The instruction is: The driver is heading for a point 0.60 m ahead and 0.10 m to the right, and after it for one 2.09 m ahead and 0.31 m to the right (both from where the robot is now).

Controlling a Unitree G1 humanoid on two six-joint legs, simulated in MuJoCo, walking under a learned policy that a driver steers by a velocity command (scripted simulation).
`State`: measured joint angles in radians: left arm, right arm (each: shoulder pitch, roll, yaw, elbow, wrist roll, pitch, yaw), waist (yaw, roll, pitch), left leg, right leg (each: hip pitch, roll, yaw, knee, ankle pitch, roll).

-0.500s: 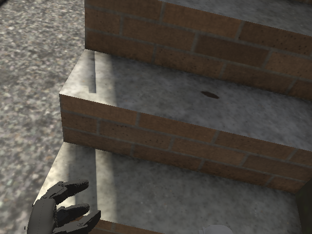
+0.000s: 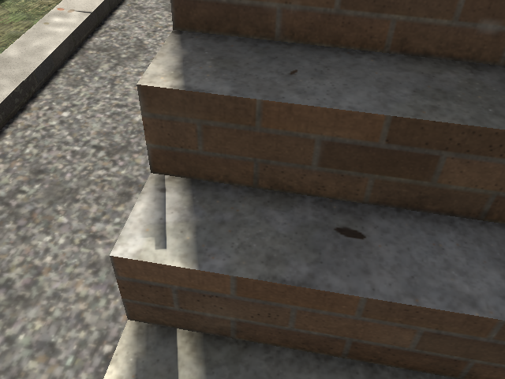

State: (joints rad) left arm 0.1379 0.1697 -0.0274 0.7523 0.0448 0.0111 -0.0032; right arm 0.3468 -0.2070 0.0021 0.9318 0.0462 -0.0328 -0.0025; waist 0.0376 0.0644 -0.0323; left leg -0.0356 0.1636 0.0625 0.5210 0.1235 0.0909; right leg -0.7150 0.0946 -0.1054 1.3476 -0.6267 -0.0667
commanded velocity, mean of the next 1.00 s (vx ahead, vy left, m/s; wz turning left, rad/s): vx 0.26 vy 0.00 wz -0.16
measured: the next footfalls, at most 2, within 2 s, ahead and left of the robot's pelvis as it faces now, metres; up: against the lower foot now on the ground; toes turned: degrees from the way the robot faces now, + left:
left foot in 0.62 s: +0.14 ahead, +0.19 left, +0.00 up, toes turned +3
right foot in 1.04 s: +0.34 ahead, -0.12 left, +0.21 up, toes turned -15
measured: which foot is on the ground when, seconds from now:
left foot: up 0.00-0.60, down 0.62-1.00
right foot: down 0.00-0.64, up 0.66-1.00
